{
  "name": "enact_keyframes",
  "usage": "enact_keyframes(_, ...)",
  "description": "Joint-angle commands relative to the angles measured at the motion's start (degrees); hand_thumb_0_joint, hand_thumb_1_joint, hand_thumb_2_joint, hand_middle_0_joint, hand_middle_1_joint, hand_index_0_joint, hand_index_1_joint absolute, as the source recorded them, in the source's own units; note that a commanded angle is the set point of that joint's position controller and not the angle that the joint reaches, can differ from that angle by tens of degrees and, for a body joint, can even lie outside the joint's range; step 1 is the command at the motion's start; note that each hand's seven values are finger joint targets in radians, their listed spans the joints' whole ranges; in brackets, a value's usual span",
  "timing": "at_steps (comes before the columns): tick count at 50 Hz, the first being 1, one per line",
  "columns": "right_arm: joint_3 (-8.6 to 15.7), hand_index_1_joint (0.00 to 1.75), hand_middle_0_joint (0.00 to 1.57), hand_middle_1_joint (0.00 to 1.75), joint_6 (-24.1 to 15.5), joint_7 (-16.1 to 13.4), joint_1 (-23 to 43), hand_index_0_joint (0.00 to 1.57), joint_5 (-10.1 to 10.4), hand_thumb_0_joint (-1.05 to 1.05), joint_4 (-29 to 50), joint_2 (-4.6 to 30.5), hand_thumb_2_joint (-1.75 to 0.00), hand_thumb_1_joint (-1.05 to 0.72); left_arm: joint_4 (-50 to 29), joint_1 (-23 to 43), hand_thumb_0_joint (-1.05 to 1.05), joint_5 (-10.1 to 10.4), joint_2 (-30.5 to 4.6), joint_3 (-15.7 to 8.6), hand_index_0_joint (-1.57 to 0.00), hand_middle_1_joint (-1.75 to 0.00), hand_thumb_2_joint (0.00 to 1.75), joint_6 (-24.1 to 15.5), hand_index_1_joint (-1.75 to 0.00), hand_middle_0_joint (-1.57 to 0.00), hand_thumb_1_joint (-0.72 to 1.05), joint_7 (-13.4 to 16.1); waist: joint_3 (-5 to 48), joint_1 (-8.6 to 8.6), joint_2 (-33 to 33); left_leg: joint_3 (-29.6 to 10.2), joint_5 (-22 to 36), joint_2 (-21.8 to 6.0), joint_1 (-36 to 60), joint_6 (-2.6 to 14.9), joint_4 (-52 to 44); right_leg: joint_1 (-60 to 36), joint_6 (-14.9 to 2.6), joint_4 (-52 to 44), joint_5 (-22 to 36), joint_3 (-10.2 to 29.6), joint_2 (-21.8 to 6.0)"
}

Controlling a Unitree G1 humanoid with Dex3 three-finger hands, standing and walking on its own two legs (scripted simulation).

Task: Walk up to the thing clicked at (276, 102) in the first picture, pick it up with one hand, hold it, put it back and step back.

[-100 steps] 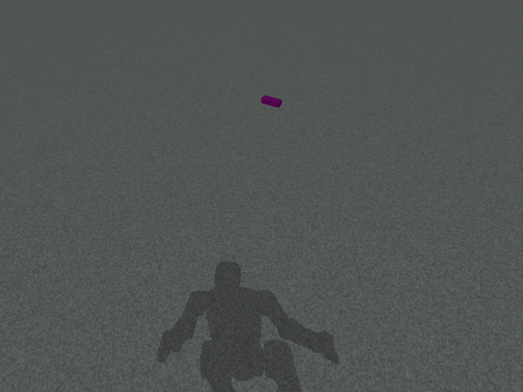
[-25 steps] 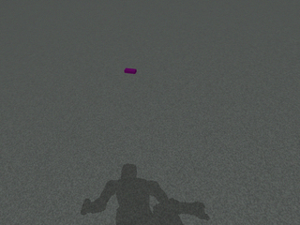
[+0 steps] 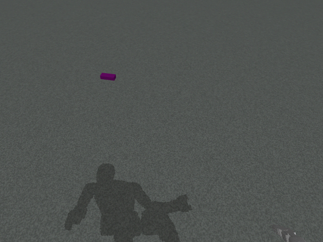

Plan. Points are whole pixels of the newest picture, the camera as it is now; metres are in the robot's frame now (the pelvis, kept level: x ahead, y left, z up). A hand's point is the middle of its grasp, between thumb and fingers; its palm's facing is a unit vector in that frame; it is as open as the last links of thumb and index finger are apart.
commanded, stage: walk up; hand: left
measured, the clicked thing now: (108, 76) +1.67 +0.53 -0.74
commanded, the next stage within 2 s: none
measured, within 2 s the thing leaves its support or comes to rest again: neither
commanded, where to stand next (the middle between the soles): +1.18 +0.38 m, yaw -10 degrees
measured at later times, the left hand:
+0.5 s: hand (68, 173) +0.35 +0.31 -0.11, palm faces -0.06 -0.89 -0.45, open 7.3 cm
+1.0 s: hand (61, 114) +0.62 +0.42 -0.13, palm faces -0.19 -0.89 -0.41, open 7.3 cm
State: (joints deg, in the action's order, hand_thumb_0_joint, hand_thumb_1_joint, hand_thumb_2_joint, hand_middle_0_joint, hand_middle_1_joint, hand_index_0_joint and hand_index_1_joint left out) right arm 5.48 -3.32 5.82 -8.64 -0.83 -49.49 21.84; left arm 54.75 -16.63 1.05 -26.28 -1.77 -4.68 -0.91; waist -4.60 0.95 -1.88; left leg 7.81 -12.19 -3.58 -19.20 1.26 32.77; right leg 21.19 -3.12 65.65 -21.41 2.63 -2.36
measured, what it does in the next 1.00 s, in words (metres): walks ahead: right foot, then left foot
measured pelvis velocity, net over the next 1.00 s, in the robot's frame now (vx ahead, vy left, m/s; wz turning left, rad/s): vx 0.51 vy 0.15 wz -0.13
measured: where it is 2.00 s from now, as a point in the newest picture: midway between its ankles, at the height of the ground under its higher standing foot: (126, 140)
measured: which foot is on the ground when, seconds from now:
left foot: down 0.00-0.28, up 0.30-0.64, down 0.66-1.00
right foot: up 0.00-0.24, down 0.26-0.68, up 0.70-1.00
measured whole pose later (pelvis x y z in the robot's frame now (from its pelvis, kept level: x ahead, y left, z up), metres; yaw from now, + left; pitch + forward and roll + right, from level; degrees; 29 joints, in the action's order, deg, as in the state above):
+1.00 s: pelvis +0.51 +0.15 +0.01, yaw -8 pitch -2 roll +1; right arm 5.0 -2.4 4.4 -17.9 -1.6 -49.5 22.8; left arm 54.9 -14.6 0.3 -24.9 -2.2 -3.1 -1.2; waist -4.0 3.1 -0.8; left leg 11.5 -16.5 1.7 -6.3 4.5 23.8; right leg 31.7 -0.4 47.2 -12.9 -1.5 -4.1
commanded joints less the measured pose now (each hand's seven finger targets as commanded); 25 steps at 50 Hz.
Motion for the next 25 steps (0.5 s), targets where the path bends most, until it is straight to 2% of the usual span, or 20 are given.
enact_keyframes(1, 3.61, 0.3, 0.2, 0.3, -1.72, -1.61, -2.97, 0.2, 0.05, 0.0, 3.88, 15.98, -0.9, -0.9, -3.47, -1.57, 0.0, 0.1, -10.49, -3.18, -0.2, -0.3, 0.9, -1.46, -0.3, -0.2, 0.9, -0.62, 4.19, 0.75, 9.69, -14.84, -3.76, -13.74, 11.26, 11.84, -19.12, 10.75, 1.31, -8.29, 1.96, 0.22, -4.18)
enact_keyframes(2, 3.43, 0.3, 0.2, 0.3, -1.82, -1.6, -2.93, 0.2, -0.27, 0.0, 4.27, 15.94, -0.9, -0.9, -4.4, 0.29, 0.0, -0.05, -9.89, -3.04, -0.2, -0.3, 0.9, -1.32, -0.3, -0.2, 0.9, -1.01, 2.88, 0.81, 9.62, -12.63, -2.99, -13.36, 10.35, 12.41, -19.58, 10.88, 1.88, -12.97, 2.12, -0.65, -4.28)
enact_keyframes(3, 3.51, 0.3, 0.2, 0.3, -1.96, -1.54, -2.63, 0.2, -0.48, 0.0, 4.59, 16.63, -0.9, -0.9, -5.36, 2.26, 0.0, -0.39, -9.48, -3.1, -0.2, -0.3, 0.9, -1.23, -0.3, -0.2, 0.9, -1.37, 1.7, 0.98, 10.54, -12.62, -2.82, -15.06, 9.86, 13.46, -20.08, 11.17, 1.93, -16.62, 2.34, -1.4, -5.35)
enact_keyframes(4, 3.52, 0.3, 0.2, 0.3, -2.07, -1.45, -3.03, 0.2, -0.71, 0.0, 4.72, 16.64, -0.9, -0.9, -5.9, 3.4, 0.0, -0.61, -9.58, -3.31, -0.2, -0.3, 0.9, -1.21, -0.3, -0.2, 0.9, -1.59, 1.63, 1.29, 10.16, -12.0, -3.35, -14.75, 9.73, 13.66, -20.6, 10.48, 2.0, -19.67, 3.92, -2.54, -5.28)
enact_keyframes(6, 3.53, 0.3, 0.2, 0.3, -2.04, -1.15, -2.58, 0.2, -0.89, 0.0, 5.29, 17.21, -0.9, -0.9, -5.96, 4.09, 0.0, -0.87, -9.28, -3.73, -0.2, -0.3, 0.9, -1.29, -0.3, -0.2, 0.9, -1.89, 1.97, 0.74, 10.59, -9.51, -5.6, -13.43, 8.29, 12.36, -19.87, 6.17, 1.65, -25.66, 9.4, -4.56, -4.43)
enact_keyframes(7, 3.28, 0.3, 0.2, 0.3, -1.86, -1.05, -1.79, 0.2, -0.78, 0.0, 5.61, 16.5, -0.9, -0.9, -5.59, 4.45, 0.0, -1.03, -9.25, -3.93, -0.2, -0.3, 0.9, -1.32, -0.3, -0.2, 0.9, -2.04, 1.96, 0.23, 9.22, -7.42, -6.12, -11.57, 6.15, 11.01, -18.81, 3.06, 1.4, -27.49, 12.31, -5.86, -3.01)
enact_keyframes(8, 3.12, 0.3, 0.2, 0.3, -1.64, -0.91, -1.64, 0.2, -0.68, 0.0, 5.8, 16.59, -0.9, -0.9, -5.22, 4.4, 0.0, -1.01, -9.26, -4.34, -0.2, -0.3, 0.9, -1.29, -0.3, -0.2, 0.9, -2.12, 1.5, -0.32, 8.66, -6.19, -7.95, -11.03, 3.32, 10.19, -17.74, -0.67, 1.29, -28.24, 14.81, -6.71, -2.43)
enact_keyframes(10, 2.81, 0.3, 0.2, 0.3, -1.08, -0.84, -0.84, 0.2, -0.51, 0.0, 6.14, 16.21, -0.9, -0.9, -3.88, 1.27, 0.0, -1.15, -9.7, -5.08, -0.2, -0.3, 0.9, -1.28, -0.3, -0.2, 0.9, -1.99, 3.35, -3.04, 5.13, -3.73, -9.87, -9.5, -1.49, 8.19, -11.69, -11.17, 0.42, -30.39, 17.14, -9.31, -0.17)
enact_keyframes(11, 2.33, 0.3, 0.2, 0.3, -0.99, -0.89, -1.22, 0.2, -0.64, 0.0, 6.47, 15.14, -0.9, -0.9, -3.37, -1.01, 0.0, -1.25, -11.04, -5.76, -0.2, -0.3, 0.9, -1.29, -0.3, -0.2, 0.9, -1.57, 4.23, -4.69, 2.53, -2.12, -6.47, -8.04, -5.88, 6.93, -5.95, -18.43, -0.51, -30.08, 14.07, -8.96, 0.46)
enact_keyframes(12, 1.39, 0.3, 0.2, 0.3, -0.95, -0.94, -2.89, 0.2, -1.02, 0.0, 6.35, 13.22, -0.9, -0.9, -2.3, -6.08, 0.0, -1.35, -13.0, -6.8, -0.2, -0.3, 0.9, -1.58, -0.3, -0.2, 0.9, -0.89, 7.47, -7.35, -2.73, 0.27, -2.46, -4.5, -10.03, 5.35, 6.27, -27.32, -1.73, -32.32, 7.41, -6.01, -0.16)
enact_keyframes(13, 0.36, 0.3, 0.2, 0.3, -1.0, -1.04, -5.79, 0.2, -0.99, 0.0, 6.8, 10.24, -0.9, -0.9, -2.03, -12.95, 0.0, -1.84, -17.62, -8.31, -0.2, -0.3, 0.9, -2.07, -0.3, -0.2, 0.9, 0.07, 11.34, -9.67, -14.93, 1.48, -12.52, 1.74, -16.94, 2.65, 25.52, -33.81, -5.14, -41.55, -4.57, 14.53, -12.15)
enact_keyframes(14, 0.92, 0.3, 0.2, 0.3, -0.39, -1.27, -6.35, 0.2, -0.68, 0.0, 7.04, 13.04, -0.9, -0.9, -3.68, -12.06, 0.0, -1.05, -20.97, -8.13, -0.2, -0.3, 0.9, -2.31, -0.3, -0.2, 0.9, 0.68, 10.86, -8.16, -12.38, -6.0, -19.06, 4.2, -22.57, 0.4, 34.35, -32.03, -10.31, -51.63, -10.36, 38.13, -22.9)
enact_keyframes(15, 1.96, 0.3, 0.2, 0.3, 0.18, -1.85, -4.48, 0.2, -0.91, 0.0, 5.84, 17.03, -0.9, -0.9, -4.77, -7.35, 0.0, -0.41, -20.48, -7.65, -0.2, -0.3, 0.9, -2.03, -0.3, -0.2, 0.9, 1.0, 7.78, -6.66, -4.97, -11.34, -17.29, -0.04, -22.55, -0.06, 38.25, -25.48, -13.47, -52.24, -14.87, 39.08, -23.78)
enact_keyframes(16, 2.02, 0.3, 0.2, 0.3, 0.34, -2.04, -4.13, 0.2, -0.42, 0.0, 4.95, 17.28, -0.9, -0.9, -6.02, -3.02, 0.0, -0.13, -19.23, -7.46, -0.2, -0.3, 0.9, -1.9, -0.3, -0.2, 0.9, 1.23, 5.38, -5.25, -2.4, -13.25, -12.81, -2.65, -22.61, -0.04, 38.63, -21.74, -12.61, -52.1, -12.82, 31.34, -21.05)
enact_keyframes(17, 2.06, 0.3, 0.2, 0.3, 0.34, -1.88, -4.63, 0.2, -0.02, 0.0, 4.31, 16.88, -0.9, -0.9, -6.59, -0.55, 0.0, -0.29, -17.82, -7.05, -0.2, -0.3, 0.9, -1.95, -0.3, -0.2, 0.9, 1.39, 4.36, -3.92, -2.68, -13.29, -9.25, -3.86, -22.03, -0.07, 37.3, -19.42, -11.29, -51.28, -8.05, 24.25, -18.22)
enact_keyframes(18, 1.8, 0.3, 0.2, 0.3, 0.45, -1.79, -7.15, 0.2, 0.13, 0.0, 2.87, 16.17, -0.9, -0.9, -6.96, 0.61, 0.0, -0.28, -16.13, -6.48, -0.2, -0.3, 0.9, -2.15, -0.3, -0.2, 0.9, 1.37, 4.77, -2.4, -4.0, -12.65, -7.57, -4.17, -18.78, -0.4, 33.7, -16.92, -9.35, -50.01, -1.5, 18.44, -15.68)
enact_keyframes(19, 1.98, 0.3, 0.2, 0.3, 0.81, -1.51, -8.33, 0.2, -0.17, 0.0, 2.08, 15.6, -0.9, -0.9, -6.76, 1.18, 0.0, -0.31, -14.92, -6.09, -0.2, -0.3, 0.9, -2.4, -0.3, -0.2, 0.9, 1.25, 3.37, -1.18, -5.16, -12.49, -6.93, -4.88, -15.64, -0.74, 31.07, -12.05, -8.37, -50.46, 2.23, 14.03, -14.37)
enact_keyframes(21, 2.33, 0.3, 0.2, 0.3, 1.37, -0.82, -8.69, 0.2, -0.7, 0.0, 1.66, 14.89, -0.9, -0.9, -6.93, 0.73, 0.0, -0.51, -14.6, -5.94, -0.2, -0.3, 0.9, -3.16, -0.3, -0.2, 0.9, 1.04, 3.27, -0.79, -5.73, -11.18, -4.52, -4.9, -14.57, -1.59, 27.74, -10.28, -8.67, -50.07, 8.15, 9.04, -12.94)
enact_keyframes(24, 2.5, 0.3, 0.2, 0.3, 1.76, 0.28, -3.92, 0.2, -1.08, 0.0, 3.37, 14.11, -0.9, -0.9, -7.48, 0.69, 0.0, -1.15, -15.93, -6.39, -0.2, -0.3, 0.9, -3.66, -0.3, -0.2, 0.9, 1.03, 2.38, -1.74, -6.05, -8.87, -3.35, -5.44, -14.32, -2.45, 18.57, -8.19, -9.68, -50.82, 3.03, 5.19, -12.65)
enact_keyframes(25, 2.45, 0.3, 0.2, 0.3, 1.57, 0.63, -1.82, 0.2, -1.19, 0.0, 3.98, 13.79, -0.9, -0.9, -7.25, 0.07, 0.0, -1.27, -16.15, -6.5, -0.2, -0.3, 0.9, -3.7, -0.3, -0.2, 0.9, 0.99, 2.66, -2.34, -5.97, -8.29, -2.89, -5.48, -14.32, -2.37, 15.45, -9.07, -9.68, -50.18, 3.58, 4.31, -12.32)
